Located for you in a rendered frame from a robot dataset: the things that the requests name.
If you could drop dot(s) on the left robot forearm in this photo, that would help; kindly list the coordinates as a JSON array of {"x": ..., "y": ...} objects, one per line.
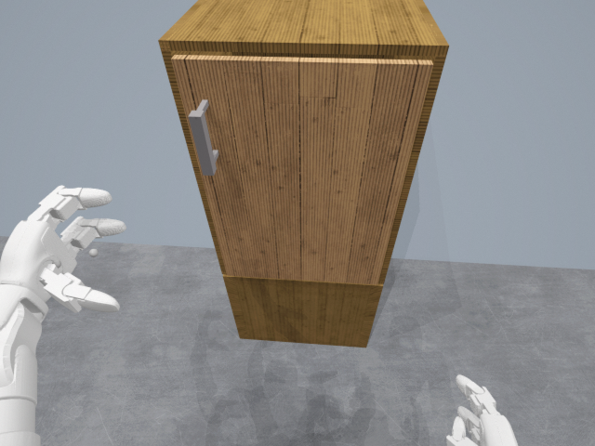
[{"x": 22, "y": 311}]

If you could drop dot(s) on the handle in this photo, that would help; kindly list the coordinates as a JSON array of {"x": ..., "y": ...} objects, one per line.
[{"x": 207, "y": 156}]

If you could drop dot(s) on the cupboard door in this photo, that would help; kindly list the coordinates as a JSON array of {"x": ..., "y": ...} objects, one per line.
[{"x": 312, "y": 155}]

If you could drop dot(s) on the left robot hand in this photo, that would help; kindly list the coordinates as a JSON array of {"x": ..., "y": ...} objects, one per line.
[{"x": 33, "y": 245}]

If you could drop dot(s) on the right robot hand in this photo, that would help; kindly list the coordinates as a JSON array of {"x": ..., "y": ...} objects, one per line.
[{"x": 492, "y": 429}]

